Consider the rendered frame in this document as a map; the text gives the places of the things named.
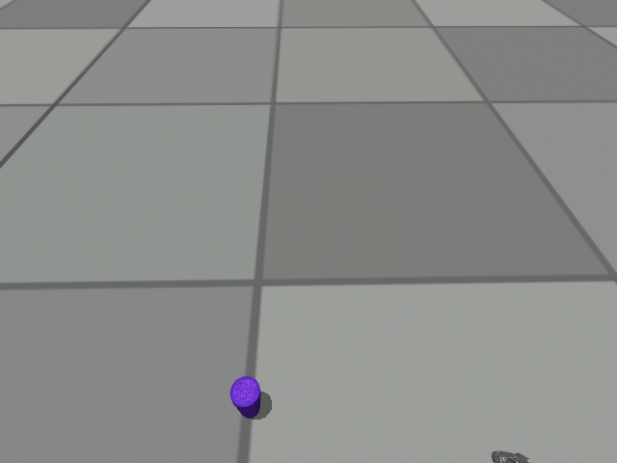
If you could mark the cup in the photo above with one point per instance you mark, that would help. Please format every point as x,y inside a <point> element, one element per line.
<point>245,395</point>

